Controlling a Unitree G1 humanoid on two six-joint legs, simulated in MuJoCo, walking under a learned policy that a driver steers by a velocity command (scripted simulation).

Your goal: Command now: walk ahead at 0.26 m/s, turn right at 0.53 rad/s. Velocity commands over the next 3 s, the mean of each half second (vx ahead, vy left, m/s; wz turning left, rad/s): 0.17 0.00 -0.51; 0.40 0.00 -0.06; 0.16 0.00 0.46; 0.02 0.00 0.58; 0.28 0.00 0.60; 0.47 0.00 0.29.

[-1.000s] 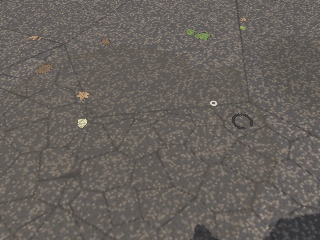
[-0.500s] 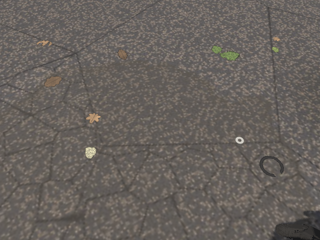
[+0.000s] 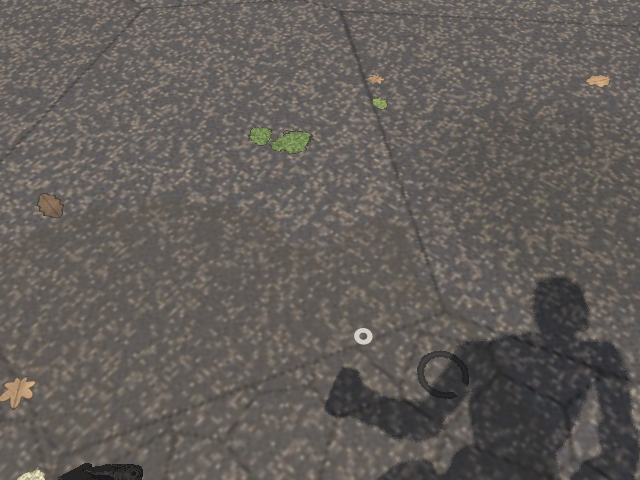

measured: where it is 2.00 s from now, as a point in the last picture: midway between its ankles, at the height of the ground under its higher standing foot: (396, 430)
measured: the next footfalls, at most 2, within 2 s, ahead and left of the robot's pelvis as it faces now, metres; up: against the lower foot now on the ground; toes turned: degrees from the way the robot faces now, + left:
left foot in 0.46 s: +0.25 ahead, +0.13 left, +0.00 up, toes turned -20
right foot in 0.86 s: +0.34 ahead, -0.18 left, +0.00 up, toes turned -18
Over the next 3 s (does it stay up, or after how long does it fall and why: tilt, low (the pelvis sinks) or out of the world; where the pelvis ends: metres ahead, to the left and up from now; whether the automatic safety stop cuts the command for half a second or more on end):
stays up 0.82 0.10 0.03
